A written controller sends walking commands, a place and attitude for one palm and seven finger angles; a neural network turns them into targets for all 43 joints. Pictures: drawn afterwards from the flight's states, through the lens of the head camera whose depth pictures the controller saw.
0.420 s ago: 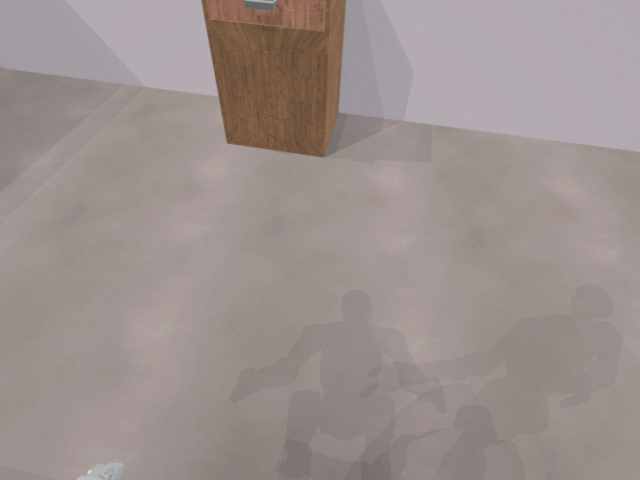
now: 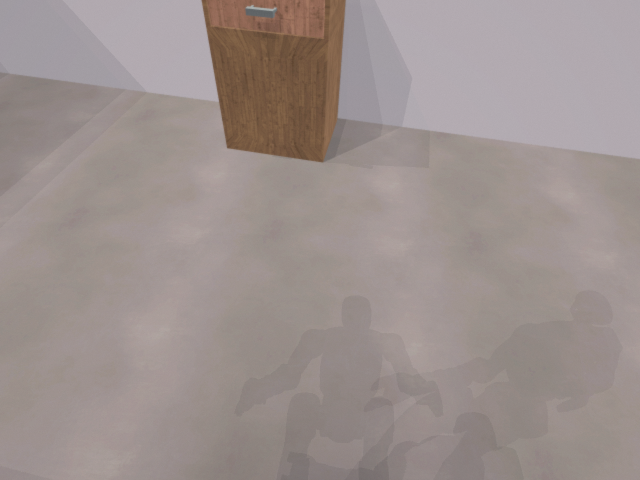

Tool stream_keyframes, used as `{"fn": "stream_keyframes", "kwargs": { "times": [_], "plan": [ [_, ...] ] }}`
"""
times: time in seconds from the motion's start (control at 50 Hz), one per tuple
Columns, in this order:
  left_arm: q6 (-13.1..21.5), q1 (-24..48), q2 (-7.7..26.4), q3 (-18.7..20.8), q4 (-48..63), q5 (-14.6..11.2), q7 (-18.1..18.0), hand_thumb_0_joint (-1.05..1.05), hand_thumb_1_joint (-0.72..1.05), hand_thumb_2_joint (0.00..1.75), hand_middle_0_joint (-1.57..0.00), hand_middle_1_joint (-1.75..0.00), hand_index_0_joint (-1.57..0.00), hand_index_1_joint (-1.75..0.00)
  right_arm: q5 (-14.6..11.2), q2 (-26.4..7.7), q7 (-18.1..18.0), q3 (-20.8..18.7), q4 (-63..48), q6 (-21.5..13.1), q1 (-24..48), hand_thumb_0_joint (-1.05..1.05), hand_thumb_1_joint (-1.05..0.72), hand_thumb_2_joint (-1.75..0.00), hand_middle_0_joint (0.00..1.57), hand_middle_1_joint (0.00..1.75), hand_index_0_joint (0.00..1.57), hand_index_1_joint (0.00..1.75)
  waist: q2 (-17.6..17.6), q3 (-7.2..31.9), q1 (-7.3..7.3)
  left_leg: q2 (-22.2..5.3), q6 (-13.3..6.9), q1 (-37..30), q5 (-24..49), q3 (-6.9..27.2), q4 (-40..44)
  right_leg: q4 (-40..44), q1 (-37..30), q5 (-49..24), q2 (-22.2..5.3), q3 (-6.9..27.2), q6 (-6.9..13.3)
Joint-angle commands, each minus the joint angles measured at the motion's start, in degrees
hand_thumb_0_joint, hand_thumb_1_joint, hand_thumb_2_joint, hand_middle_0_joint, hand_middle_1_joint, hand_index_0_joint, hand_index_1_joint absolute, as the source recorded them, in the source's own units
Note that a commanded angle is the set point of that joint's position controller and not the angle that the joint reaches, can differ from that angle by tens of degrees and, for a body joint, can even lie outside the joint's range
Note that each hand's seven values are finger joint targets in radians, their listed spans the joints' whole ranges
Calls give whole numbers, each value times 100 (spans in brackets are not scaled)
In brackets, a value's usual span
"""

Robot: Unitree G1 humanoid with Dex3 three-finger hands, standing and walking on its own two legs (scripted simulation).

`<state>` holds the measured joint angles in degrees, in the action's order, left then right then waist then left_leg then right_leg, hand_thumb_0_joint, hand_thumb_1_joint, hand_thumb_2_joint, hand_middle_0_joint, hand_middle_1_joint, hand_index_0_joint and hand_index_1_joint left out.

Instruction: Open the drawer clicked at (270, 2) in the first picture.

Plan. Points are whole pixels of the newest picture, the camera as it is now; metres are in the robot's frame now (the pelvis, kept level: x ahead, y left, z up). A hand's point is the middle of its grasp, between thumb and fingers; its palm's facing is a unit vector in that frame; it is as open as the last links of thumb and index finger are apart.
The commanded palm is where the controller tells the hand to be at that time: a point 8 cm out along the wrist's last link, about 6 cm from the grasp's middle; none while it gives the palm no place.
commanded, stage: stand and wait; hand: left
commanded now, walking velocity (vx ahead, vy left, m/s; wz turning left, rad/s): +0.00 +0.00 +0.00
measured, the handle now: (261, 10) +1.76 +0.34 -0.05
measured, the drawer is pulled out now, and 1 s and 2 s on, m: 0.00 0.00 0.00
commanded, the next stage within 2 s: look at it before walking up in 0.48 s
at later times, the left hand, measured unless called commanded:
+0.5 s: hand out of the picture +0.07 +0.24 -0.15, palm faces -0.04 -0.94 -0.34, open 7.4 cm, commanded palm none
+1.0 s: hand out of the picture +0.06 +0.23 -0.15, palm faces -0.05 -0.94 -0.33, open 7.4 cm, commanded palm none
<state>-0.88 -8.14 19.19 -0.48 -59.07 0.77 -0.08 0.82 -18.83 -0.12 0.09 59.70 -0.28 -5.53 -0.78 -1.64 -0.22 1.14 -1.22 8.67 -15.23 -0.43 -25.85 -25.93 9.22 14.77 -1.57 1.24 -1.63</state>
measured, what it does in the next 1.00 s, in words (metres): stands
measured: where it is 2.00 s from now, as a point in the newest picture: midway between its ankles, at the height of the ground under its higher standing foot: outside the picture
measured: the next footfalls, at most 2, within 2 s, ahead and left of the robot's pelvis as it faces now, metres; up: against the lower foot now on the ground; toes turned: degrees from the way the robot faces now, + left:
right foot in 2.00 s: +0.39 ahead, -0.06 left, +0.00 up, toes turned +4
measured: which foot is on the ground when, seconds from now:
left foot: down 0.00-1.00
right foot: down 0.00-1.00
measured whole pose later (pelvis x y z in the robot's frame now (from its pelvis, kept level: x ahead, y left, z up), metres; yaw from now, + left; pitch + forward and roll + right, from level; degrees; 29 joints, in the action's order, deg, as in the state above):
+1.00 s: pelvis -0.01 -0.01 +0.00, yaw -1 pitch -2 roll +0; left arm -0.1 -8.0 19.7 -0.5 -62.2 0.7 0.1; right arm 0.5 -19.3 0.1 0.2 63.9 -0.3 -6.7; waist -0.5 -2.2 0.2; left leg -0.2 0.0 7.6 -12.1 -0.6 -21.8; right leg -22.2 8.5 11.5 -0.2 1.4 -0.5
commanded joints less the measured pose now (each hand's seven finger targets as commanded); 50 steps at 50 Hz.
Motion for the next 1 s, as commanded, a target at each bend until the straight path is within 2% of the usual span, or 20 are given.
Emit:
{"fn": "stream_keyframes", "kwargs": {
  "times": [0.0,0.06,0.18,0.36,0.68,0.98],
  "plan": [
    [181,300,1175,267,358,-12,-73,0,90,90,-20,-30,-20,-30,-18,-1224,-75,-272,-345,-173,339,0,-90,-90,20,30,20,30,129,357,16,-734,-132,15,1151,561,561,359,-66,-1043,-473,391,316],
    [195,279,1193,270,292,-13,-70,0,90,90,-20,-30,-20,-30,-29,-1242,-72,-267,-270,-171,290,0,-90,-90,20,30,20,30,25,427,18,-751,-128,-46,1150,570,561,397,-99,-1070,-485,410,323],
    [208,257,1219,250,173,-24,-69,0,90,90,-20,-30,-20,-30,-35,-1264,-64,-245,-128,-170,248,0,-90,-90,20,30,20,30,73,414,10,-769,-109,-74,1038,554,635,485,-101,-1018,-520,453,331],
    [224,290,1243,239,104,-17,-66,0,90,90,-20,-30,-20,-30,-39,-1273,-49,-232,-11,-157,190,0,-90,-90,20,30,20,30,-38,329,24,-770,-77,-65,872,560,711,597,-13,-860,-509,546,345],
    [241,312,1216,247,111,-9,-62,0,90,90,-20,-30,-20,-30,-34,-1224,-44,-232,24,-160,187,0,-90,-90,20,30,20,30,34,280,26,-773,-42,-83,866,543,749,713,27,-814,-516,574,343],
    [243,248,1207,238,46,-14,-62,0,90,90,-20,-30,-20,-30,-44,-1248,-55,-235,57,-167,183,0,-90,-90,20,30,20,30,80,352,19,-822,-42,-217,1054,537,790,714,-56,-1059,-515,533,328]
  ]
}}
